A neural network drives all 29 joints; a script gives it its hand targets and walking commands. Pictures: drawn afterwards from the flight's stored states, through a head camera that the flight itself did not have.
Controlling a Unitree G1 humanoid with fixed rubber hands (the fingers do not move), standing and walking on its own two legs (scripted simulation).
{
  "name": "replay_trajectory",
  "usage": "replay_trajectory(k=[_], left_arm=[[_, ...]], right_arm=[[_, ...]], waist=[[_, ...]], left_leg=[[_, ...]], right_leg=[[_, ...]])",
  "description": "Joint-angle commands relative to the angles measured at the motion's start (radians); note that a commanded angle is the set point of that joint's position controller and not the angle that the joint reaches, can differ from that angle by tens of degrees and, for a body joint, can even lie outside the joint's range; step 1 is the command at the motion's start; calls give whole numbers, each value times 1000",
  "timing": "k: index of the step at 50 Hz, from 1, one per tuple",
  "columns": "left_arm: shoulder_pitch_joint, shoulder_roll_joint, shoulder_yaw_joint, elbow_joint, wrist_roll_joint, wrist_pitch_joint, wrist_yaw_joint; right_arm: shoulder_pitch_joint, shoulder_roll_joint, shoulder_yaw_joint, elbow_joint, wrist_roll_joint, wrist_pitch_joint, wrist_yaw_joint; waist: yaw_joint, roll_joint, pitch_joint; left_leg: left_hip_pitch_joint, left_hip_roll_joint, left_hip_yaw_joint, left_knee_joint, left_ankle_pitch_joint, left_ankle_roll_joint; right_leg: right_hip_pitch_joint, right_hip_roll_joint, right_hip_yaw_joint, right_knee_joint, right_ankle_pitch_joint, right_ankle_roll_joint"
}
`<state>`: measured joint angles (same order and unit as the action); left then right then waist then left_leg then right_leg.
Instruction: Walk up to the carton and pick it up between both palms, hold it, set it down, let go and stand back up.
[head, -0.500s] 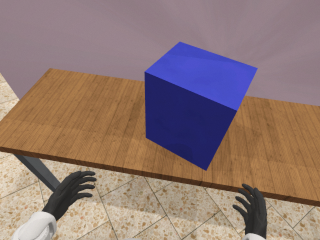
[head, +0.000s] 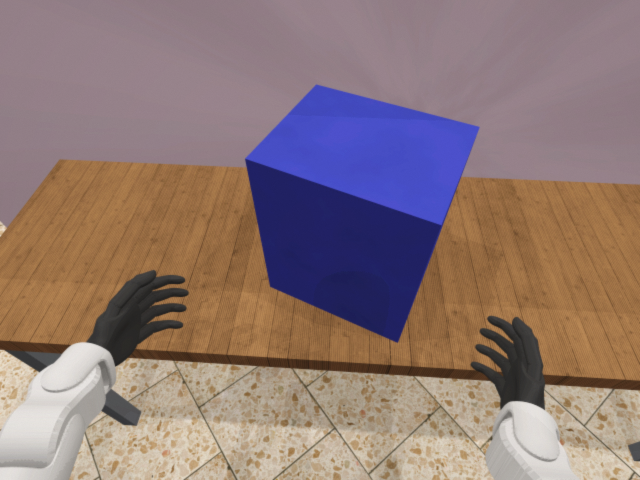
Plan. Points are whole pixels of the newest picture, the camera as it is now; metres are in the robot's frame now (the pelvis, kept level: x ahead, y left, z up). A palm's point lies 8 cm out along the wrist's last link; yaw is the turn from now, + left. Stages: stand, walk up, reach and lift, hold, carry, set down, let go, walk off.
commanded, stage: reach and lift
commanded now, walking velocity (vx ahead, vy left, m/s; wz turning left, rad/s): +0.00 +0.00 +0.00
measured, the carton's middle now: (358, 219) +0.45 -0.01 +0.04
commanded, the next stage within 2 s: none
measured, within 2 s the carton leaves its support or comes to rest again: neither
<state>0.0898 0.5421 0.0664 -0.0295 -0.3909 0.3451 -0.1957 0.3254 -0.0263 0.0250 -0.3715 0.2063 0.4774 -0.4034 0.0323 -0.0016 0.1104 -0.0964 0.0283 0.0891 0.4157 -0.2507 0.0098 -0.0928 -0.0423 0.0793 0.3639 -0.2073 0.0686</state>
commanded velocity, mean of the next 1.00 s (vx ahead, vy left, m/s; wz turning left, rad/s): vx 0.00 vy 0.00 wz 0.00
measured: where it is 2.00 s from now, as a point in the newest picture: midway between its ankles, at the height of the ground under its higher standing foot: outside the picture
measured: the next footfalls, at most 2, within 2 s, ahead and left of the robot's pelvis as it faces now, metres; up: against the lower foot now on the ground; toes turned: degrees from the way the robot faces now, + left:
none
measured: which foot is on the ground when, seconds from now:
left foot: down 0.00-1.00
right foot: down 0.00-1.00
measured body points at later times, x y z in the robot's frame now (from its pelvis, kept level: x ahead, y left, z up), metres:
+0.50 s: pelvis +0.01 +0.01 +0.00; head +0.05 +0.02 +0.45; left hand +0.35 +0.24 +0.11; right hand +0.28 -0.21 +0.09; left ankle -0.01 +0.11 -0.74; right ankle +0.00 -0.16 -0.74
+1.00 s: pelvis -0.03 +0.00 +0.00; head -0.01 +0.01 +0.45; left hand +0.40 +0.22 +0.16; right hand +0.32 -0.22 +0.13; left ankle -0.01 +0.11 -0.74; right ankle +0.00 -0.16 -0.74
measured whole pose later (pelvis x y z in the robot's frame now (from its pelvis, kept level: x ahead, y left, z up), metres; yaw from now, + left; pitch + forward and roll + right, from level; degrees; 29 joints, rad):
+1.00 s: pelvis -0.03 +0.00 +0.00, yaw +1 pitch +0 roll -1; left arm -0.71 0.63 -0.04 0.52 -0.46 0.56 -0.16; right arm -0.43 -0.10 -0.13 0.09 0.30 0.60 -0.37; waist -0.13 -0.02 0.02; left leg -0.22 0.02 0.06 0.41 -0.19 0.01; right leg -0.20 -0.05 0.04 0.35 -0.15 0.07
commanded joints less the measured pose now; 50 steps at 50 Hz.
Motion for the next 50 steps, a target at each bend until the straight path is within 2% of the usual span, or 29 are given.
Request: replay_trajectory(k=[1,5,9,12,14,20,27,34,39,44,50], left_arm=[[-283,226,124,-282,-16,-78,22],[-324,224,130,-334,-3,-50,39],[-369,212,146,-359,23,19,42],[-387,198,162,-380,38,79,36],[-401,192,175,-380,42,117,30],[-485,201,203,-324,41,188,15],[-659,234,178,-243,14,210,13],[-893,300,136,-56,-30,192,21],[-1071,345,106,105,-56,176,32],[-1230,365,63,251,-67,156,40],[-1376,341,10,433,-69,130,42]], right_arm=[[-235,-65,-31,-286,-10,-119,32],[-254,-121,-77,-234,14,-144,52],[-297,-175,-114,-172,51,-146,57],[-330,-206,-123,-161,83,-138,55],[-357,-219,-123,-165,99,-131,53],[-455,-240,-115,-189,121,-91,56],[-594,-251,-139,-145,118,-42,58],[-806,-219,-144,-68,99,-3,55],[-972,-196,-156,13,90,30,48],[-1132,-200,-185,128,80,49,41],[-1284,-211,-181,281,84,37,45]], waist=[[-15,94,-334],[-45,142,-387],[-74,175,-404],[-83,173,-413],[-84,161,-425],[-80,107,-442],[-97,108,-442],[-108,72,-488],[-124,51,-525],[-150,52,-552],[-174,64,-578]], left_leg=[[-9,3,-14,-52,282,-24],[78,9,-27,-10,494,-69],[157,8,-24,17,671,-104],[199,-2,-17,30,768,-117],[202,-10,-10,29,784,-117],[131,-31,8,-6,671,-95],[98,-29,9,-37,552,-78],[-11,-34,11,-85,258,-18],[-54,-37,-4,-101,136,9],[-71,-33,-17,-100,87,15],[-72,-28,-33,-83,115,3]], right_leg=[[124,36,-13,-7,276,-90],[120,57,-39,-3,364,-85],[114,78,-61,-16,454,-81],[121,89,-72,-26,525,-76],[135,92,-75,-31,557,-72],[194,84,-65,-33,582,-67],[167,87,-67,-44,480,-79],[182,63,-49,-30,385,-75],[169,49,-41,-19,296,-66],[161,51,-46,-8,262,-66],[144,62,-58,-3,298,-73]])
